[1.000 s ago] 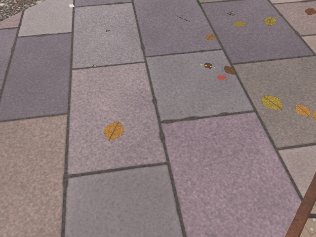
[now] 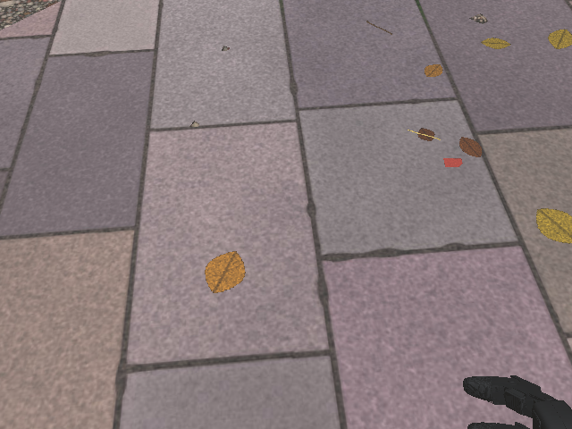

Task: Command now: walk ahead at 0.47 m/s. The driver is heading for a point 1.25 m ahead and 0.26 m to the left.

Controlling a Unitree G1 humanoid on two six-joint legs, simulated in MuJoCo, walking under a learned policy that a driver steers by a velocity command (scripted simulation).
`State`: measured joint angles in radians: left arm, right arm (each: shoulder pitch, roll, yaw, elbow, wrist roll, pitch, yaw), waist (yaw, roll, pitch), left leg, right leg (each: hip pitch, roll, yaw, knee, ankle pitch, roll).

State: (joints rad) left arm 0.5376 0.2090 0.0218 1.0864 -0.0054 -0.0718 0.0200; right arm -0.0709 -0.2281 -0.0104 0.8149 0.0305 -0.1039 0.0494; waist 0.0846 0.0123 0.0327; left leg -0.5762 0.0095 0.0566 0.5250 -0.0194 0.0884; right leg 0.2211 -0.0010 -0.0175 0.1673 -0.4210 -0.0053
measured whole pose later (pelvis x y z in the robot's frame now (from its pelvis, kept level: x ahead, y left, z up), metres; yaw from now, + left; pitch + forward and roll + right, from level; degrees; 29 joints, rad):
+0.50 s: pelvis +0.29 +0.00 +0.02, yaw +2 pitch +2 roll +2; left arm 0.02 0.24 0.03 0.84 -0.02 -0.10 -0.02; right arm 0.41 -0.25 -0.04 1.01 0.02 -0.08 0.00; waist -0.09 -0.03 0.01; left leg 0.03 -0.06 0.02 0.24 -0.31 0.03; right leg -0.58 -0.08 0.03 0.53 0.03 -0.01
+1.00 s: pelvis +0.55 +0.01 +0.02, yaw +18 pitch +1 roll -3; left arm 0.32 0.26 0.08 0.95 -0.01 -0.09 0.02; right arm 0.08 -0.25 -0.07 0.78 0.02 -0.03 0.04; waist 0.07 0.03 0.02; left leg -0.65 0.11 0.02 0.70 -0.04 0.06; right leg 0.07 -0.02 -0.28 0.24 -0.32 0.03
